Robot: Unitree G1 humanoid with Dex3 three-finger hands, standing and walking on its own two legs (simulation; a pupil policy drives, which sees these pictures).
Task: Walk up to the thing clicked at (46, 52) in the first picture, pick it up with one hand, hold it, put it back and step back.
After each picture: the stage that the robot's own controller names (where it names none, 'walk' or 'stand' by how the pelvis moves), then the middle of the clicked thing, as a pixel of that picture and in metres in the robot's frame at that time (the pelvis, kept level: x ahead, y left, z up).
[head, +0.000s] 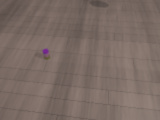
stand; (46, 54) +1.24 +0.39 -0.72
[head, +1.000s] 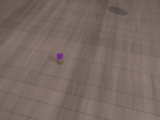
walk; (60, 58) +1.14 +0.18 -0.70
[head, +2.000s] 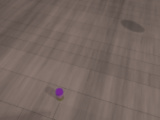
walk; (59, 94) +0.68 +0.17 -0.71
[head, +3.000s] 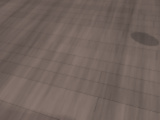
walk; out of the picture +0.40 +0.24 -0.70
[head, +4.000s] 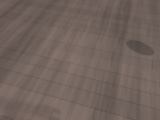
stand; out of the picture +0.30 +0.19 -0.72
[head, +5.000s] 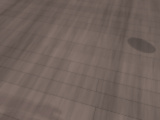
stand; out of the picture +0.30 +0.20 -0.73
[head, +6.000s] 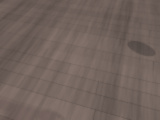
stand; out of the picture +0.30 +0.21 -0.73
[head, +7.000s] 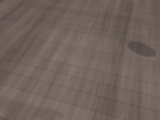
stand; out of the picture +0.29 +0.21 -0.73
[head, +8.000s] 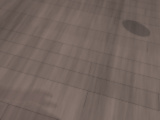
go down; out of the picture +0.31 +0.21 -0.69
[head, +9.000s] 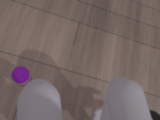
go down; (22, 77) +0.37 +0.25 -0.28
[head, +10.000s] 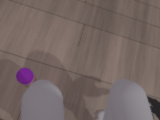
close in; (27, 78) +0.37 +0.25 -0.29
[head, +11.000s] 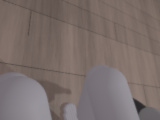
close in; out of the picture +0.35 +0.27 -0.21
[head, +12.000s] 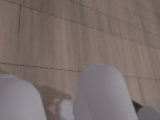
close; out of the picture +0.35 +0.29 -0.21
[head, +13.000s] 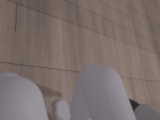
lift; out of the picture +0.34 +0.28 -0.22
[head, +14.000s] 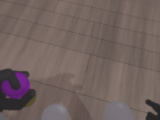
lift; (21, 91) +0.31 +0.21 -0.01
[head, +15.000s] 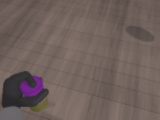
hold; (35, 94) +0.32 +0.17 +0.01
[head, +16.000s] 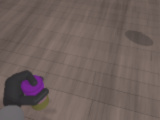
hold; (36, 93) +0.33 +0.17 +0.01
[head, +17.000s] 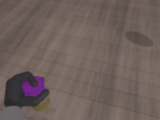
hold; (37, 94) +0.33 +0.17 +0.01
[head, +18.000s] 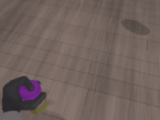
crouch; (34, 97) +0.33 +0.18 -0.03
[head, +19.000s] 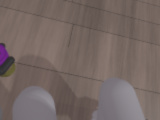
lower; (0, 61) +0.42 +0.25 -0.10
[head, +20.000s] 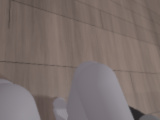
lower; out of the picture +0.39 +0.29 -0.22
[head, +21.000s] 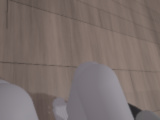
lower; out of the picture +0.38 +0.30 -0.21
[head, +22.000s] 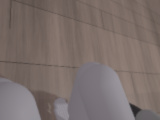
lower; out of the picture +0.38 +0.30 -0.22
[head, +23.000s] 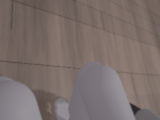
lower; out of the picture +0.37 +0.30 -0.22
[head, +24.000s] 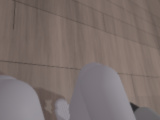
open; out of the picture +0.36 +0.29 -0.22
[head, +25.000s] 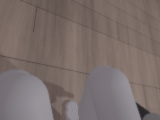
stand; out of the picture +0.36 +0.27 -0.22
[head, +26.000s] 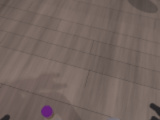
stand; (48, 112) +0.35 +0.21 -0.55
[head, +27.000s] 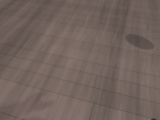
stand; out of the picture +0.33 +0.20 -0.66
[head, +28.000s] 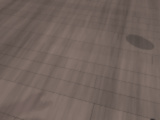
stand; out of the picture +0.33 +0.20 -0.67
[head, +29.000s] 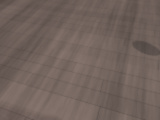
stand; out of the picture +0.36 +0.19 -0.72
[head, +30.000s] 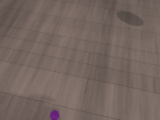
walk; (55, 116) +0.39 +0.19 -0.70
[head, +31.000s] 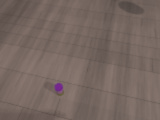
walk; (59, 89) +0.62 +0.20 -0.69
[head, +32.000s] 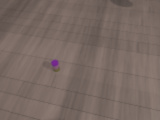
stand; (55, 65) +0.92 +0.28 -0.69
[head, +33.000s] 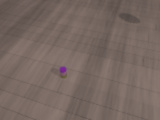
stand; (63, 72) +0.97 +0.19 -0.72
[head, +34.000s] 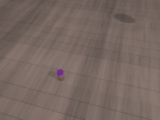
stand; (60, 75) +0.97 +0.22 -0.73
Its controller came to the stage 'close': yes
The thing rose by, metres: 0.71
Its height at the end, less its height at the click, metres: +0.00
